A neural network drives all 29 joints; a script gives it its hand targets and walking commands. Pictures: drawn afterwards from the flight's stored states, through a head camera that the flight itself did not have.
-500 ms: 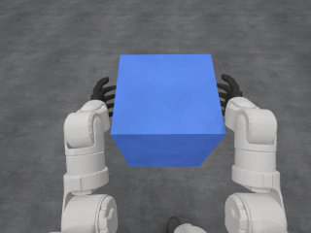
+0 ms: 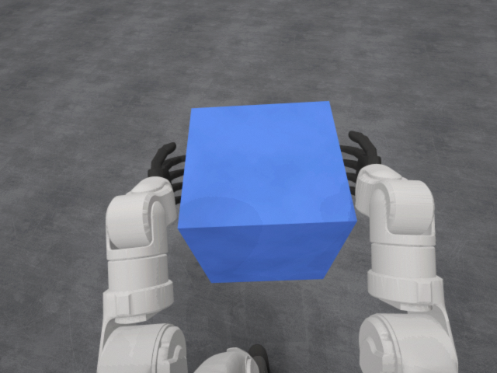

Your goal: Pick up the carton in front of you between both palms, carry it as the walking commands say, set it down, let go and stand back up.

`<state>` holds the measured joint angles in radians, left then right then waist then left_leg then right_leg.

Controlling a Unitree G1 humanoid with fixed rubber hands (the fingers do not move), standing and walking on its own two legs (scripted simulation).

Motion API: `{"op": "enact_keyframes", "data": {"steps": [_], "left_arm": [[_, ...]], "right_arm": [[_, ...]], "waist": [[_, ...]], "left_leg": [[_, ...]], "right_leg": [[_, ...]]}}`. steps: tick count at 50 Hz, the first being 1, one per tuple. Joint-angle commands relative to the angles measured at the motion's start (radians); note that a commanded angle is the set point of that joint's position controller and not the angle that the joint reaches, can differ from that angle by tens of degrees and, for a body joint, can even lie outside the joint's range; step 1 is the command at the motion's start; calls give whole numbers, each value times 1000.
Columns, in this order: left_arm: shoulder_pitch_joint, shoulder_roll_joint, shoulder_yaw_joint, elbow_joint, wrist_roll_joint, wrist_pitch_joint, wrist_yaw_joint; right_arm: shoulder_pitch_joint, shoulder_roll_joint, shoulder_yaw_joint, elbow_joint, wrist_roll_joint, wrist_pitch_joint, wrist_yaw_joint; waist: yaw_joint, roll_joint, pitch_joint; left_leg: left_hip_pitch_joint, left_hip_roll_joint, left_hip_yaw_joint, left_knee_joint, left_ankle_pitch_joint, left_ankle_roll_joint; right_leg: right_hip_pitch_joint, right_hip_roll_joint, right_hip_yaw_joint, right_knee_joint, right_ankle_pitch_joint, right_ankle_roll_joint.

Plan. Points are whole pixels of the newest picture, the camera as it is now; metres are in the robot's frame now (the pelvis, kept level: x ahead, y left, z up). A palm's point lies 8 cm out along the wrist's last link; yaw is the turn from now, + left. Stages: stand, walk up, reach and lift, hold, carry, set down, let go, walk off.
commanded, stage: carry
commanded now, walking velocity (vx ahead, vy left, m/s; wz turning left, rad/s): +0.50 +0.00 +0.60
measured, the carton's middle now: (263, 202) +0.38 +0.00 +0.03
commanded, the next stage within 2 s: none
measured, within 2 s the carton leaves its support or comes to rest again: neither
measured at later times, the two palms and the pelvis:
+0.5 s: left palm (173, 84) +0.60 +0.17 +0.12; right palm (316, 48) +0.69 -0.11 +0.12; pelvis +0.32 -0.06 +0.03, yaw +13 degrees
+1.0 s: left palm (231, 12) +0.88 +0.08 +0.11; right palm (356, 7) +0.86 -0.22 +0.11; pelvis +0.61 -0.05 +0.02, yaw -3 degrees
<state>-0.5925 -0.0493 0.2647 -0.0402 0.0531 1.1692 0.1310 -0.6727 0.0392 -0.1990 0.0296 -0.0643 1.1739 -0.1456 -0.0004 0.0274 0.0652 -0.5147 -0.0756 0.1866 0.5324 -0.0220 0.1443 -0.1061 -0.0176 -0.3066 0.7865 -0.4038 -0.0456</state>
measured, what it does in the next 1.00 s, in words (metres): walks ahead: right foot, then left foot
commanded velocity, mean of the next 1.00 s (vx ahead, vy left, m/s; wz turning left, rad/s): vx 0.50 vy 0.00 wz -0.31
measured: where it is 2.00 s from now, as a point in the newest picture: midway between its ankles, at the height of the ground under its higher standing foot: (307, 156)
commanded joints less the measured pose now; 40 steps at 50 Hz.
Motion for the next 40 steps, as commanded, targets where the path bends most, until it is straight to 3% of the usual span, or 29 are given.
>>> {"op": "enact_keyframes", "data": {"steps": [1, 2, 3, 4, 5, 6, 7, 9, 12, 14, 16, 17, 18, 19, 20, 21, 23, 24, 25, 27, 30, 32, 33, 34, 35, 36, 37, 38, 40], "left_arm": [[-748, -1011, -756, -26, -428, -4, -272], [-677, -990, -741, 7, -414, -3, -265], [-710, -976, -727, -25, -400, -9, -257], [-778, -976, -723, -67, -390, -13, -249], [-806, -977, -707, -85, -376, -16, -239], [-805, -967, -691, -87, -364, -16, -227], [-780, -954, -680, -86, -349, -13, -217], [-738, -934, -667, -64, -327, -5, -201], [-679, -930, -665, -20, -307, 5, -189], [-668, -943, -678, -9, -307, 10, -191], [-679, -971, -702, -18, -328, 19, -203], [-673, -991, -715, -14, -341, 24, -213], [-666, -1008, -722, -8, -357, 28, -224], [-632, -1021, -715, 10, -368, 32, -236], [-625, -993, -706, 21, -353, 27, -239], [-590, -1028, -714, 14, -364, 28, -247], [-607, -1096, -743, -78, -402, 32, -269], [-626, -1117, -760, -131, -417, 29, -278], [-610, -1132, -776, -171, -432, 31, -283], [-544, -1128, -799, -244, -443, 31, -292], [-381, -1071, -829, -302, -427, 32, -300], [-269, -1032, -852, -303, -405, 30, -305], [-215, -1013, -863, -301, -389, 29, -307], [-176, -981, -861, -302, -373, 32, -308], [-161, -968, -863, -313, -371, 42, -311], [-168, -959, -868, -322, -371, 54, -315], [-150, -960, -863, -317, -362, 56, -322], [-122, -963, -858, -306, -357, 55, -327], [-103, -993, -861, -295, -357, 47, -331]], "right_arm": [[-587, 1014, 677, -13, 379, -20, 226], [-541, 1011, 675, 18, 384, -16, 234], [-571, 1051, 700, 5, 411, -18, 246], [-643, 1088, 720, -34, 450, -21, 256], [-724, 1117, 738, -77, 492, -19, 262], [-783, 1133, 751, -105, 529, -16, 265], [-794, 1127, 760, -129, 542, -12, 263], [-801, 1111, 745, -132, 553, -3, 260], [-710, 1087, 700, -61, 517, 10, 264], [-646, 1079, 673, -15, 485, 15, 272], [-577, 1075, 651, 12, 449, 17, 276], [-551, 1069, 642, 17, 430, 19, 275], [-517, 1064, 636, 24, 411, 20, 273], [-507, 1049, 626, 21, 392, 23, 272], [-478, 1074, 620, 35, 387, 34, 275], [-458, 1083, 624, 23, 375, 34, 278], [-436, 1117, 627, -39, 353, 26, 273], [-433, 1124, 627, -83, 341, 19, 267], [-400, 1132, 640, -114, 333, 16, 260], [-321, 1126, 663, -188, 304, 4, 243], [-185, 1076, 701, -284, 259, -10, 223], [-99, 1049, 731, -323, 247, -6, 226], [-54, 1036, 744, -331, 249, -2, 234], [4, 1051, 748, -310, 260, 9, 246], [56, 1030, 738, -281, 255, 14, 258], [77, 1031, 735, -254, 254, 14, 268], [96, 1044, 742, -267, 265, 16, 276], [98, 1057, 750, -282, 277, 20, 283], [45, 1057, 779, -331, 321, 21, 294]], "waist": [[-89, 188, -659], [-103, 188, -794], [-107, 118, -787], [-95, 21, -701], [-78, -54, -600], [-70, -92, -559], [-62, -90, -546], [-64, -29, -531], [-59, 75, -530], [-54, 103, -540], [-48, 111, -548], [-26, 97, -567], [-12, 82, -593], [18, -29, -638], [19, -307, -695], [34, -318, -678], [36, -147, -582], [30, -120, -543], [27, -117, -536], [28, -153, -540], [28, -203, -562], [16, -172, -575], [9, -133, -579], [-7, -48, -584], [-22, 201, -584], [-18, 235, -510], [-22, 144, -463], [-29, 63, -416], [-29, 35, -364]], "left_leg": [[940, 295, -474, 111, 992, 207], [1125, 368, -720, 71, 779, 363], [1113, 372, -736, 17, 510, 340], [1013, 338, -675, -27, 336, 264], [884, 309, -632, -63, 276, 212], [756, 295, -602, -82, 228, 189], [660, 285, -582, -105, 214, 180], [564, 256, -517, -110, 297, 171], [514, 187, -409, -64, 499, 101], [518, 159, -334, -41, 544, 61], [522, 152, -273, 0, 510, 17], [487, 135, -218, 77, 474, -23], [383, 120, -191, 154, 360, -57], [233, 96, -161, 326, 51, -92], [-48, -8, -146, 529, -302, -128], [-176, -1, -171, 646, -492, -123], [-229, 74, -190, 605, -434, -131], [-201, 101, -188, 482, -394, -140], [-123, 104, -178, 339, -390, -153], [-1, 60, -134, 141, -445, -172], [141, 46, -95, -55, -272, -174], [331, 60, -56, -203, -103, -175], [496, 96, -77, -238, -74, -168], [681, 213, -184, -247, -142, -137], [840, 481, -508, -263, -137, -33], [830, 589, -629, -239, -76, 71], [792, 585, -600, -244, -24, 88], [757, 547, -530, -256, 67, 64], [692, 504, -376, -319, 3, -4]], "right_leg": [[-411, 25, 160, 653, -120, 97], [-655, 65, 331, 904, -209, 117], [-750, 2, 413, 907, -199, 92], [-787, -35, 401, 783, -175, 63], [-779, -46, 380, 643, -132, 56], [-714, -48, 357, 557, -102, 57], [-644, -50, 339, 483, -87, 66], [-577, -44, 307, 308, -90, 94], [-473, -3, 261, 38, 145, 107], [-397, 25, 216, -128, 257, 105], [-263, 49, 164, -317, 402, 100], [-122, 56, 131, -435, 493, 92], [56, 6, 164, -438, 511, 61], [233, -183, 394, -379, 624, 11], [447, -371, 759, -369, 720, -170], [473, -406, 881, -411, 638, -225], [395, -327, 726, -430, 638, -175], [333, -301, 659, -463, 636, -146], [271, -271, 594, -492, 608, -122], [215, -238, 522, -492, 613, -122], [165, -217, 454, -462, 619, -125], [58, -168, 383, -391, 551, -102], [-71, -135, 351, -321, 470, -80], [-260, -98, 307, -193, 304, -48], [-521, -17, 221, 39, -9, 0], [-668, -19, 250, 148, -180, -1], [-710, -60, 279, 210, -190, -5], [-708, -65, 278, 221, -165, 1], [-678, -83, 274, 109, -54, 22]]}}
